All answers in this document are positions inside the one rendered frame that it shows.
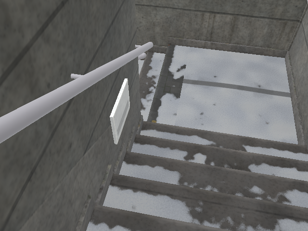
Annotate stairs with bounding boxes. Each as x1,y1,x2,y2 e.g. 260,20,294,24
138,51,166,121
86,121,308,231

